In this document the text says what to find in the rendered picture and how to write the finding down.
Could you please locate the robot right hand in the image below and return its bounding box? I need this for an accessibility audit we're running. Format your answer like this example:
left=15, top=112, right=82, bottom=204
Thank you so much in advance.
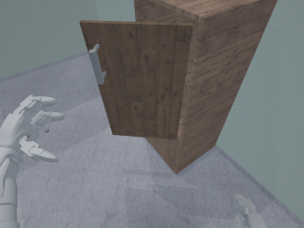
left=230, top=193, right=267, bottom=228

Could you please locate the robot left forearm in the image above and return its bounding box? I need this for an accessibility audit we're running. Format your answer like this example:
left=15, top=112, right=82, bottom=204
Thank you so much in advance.
left=0, top=146, right=23, bottom=228

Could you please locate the handle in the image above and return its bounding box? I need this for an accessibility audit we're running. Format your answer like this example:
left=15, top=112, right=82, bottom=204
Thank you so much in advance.
left=88, top=44, right=106, bottom=85

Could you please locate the cupboard door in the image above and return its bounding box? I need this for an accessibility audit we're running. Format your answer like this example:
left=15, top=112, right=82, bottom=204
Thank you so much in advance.
left=80, top=20, right=193, bottom=140

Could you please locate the robot left hand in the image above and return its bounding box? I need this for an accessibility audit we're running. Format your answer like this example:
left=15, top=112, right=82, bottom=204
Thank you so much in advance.
left=0, top=95, right=66, bottom=162

